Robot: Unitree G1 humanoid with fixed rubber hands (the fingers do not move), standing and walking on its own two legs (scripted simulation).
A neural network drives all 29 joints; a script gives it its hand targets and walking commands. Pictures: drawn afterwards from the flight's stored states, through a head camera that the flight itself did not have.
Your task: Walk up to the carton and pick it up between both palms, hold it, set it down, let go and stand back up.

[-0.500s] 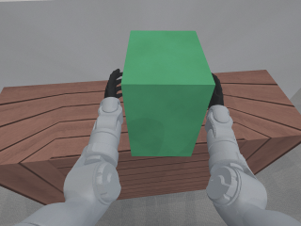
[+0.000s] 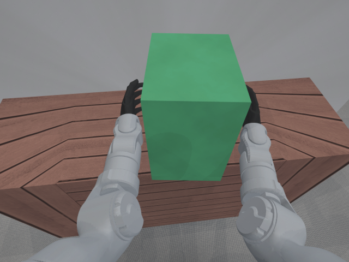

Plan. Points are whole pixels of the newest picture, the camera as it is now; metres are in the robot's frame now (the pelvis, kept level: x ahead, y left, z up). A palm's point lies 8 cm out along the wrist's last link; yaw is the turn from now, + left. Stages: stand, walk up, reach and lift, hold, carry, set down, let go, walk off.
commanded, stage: set down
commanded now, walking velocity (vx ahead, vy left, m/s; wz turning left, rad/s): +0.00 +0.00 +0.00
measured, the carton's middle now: (188, 111) +0.47 -0.04 +0.05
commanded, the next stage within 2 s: none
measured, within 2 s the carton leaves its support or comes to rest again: neither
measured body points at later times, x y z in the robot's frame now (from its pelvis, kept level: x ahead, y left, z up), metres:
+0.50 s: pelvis +0.00 +0.00 +0.00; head +0.06 +0.01 +0.45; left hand +0.44 +0.11 +0.07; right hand +0.41 -0.18 +0.08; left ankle -0.03 +0.11 -0.75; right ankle +0.00 -0.09 -0.75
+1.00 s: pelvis -0.01 +0.00 -0.01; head +0.07 +0.00 +0.43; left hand +0.46 +0.11 +0.06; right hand +0.44 -0.18 +0.05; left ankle -0.03 +0.11 -0.75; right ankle +0.00 -0.09 -0.75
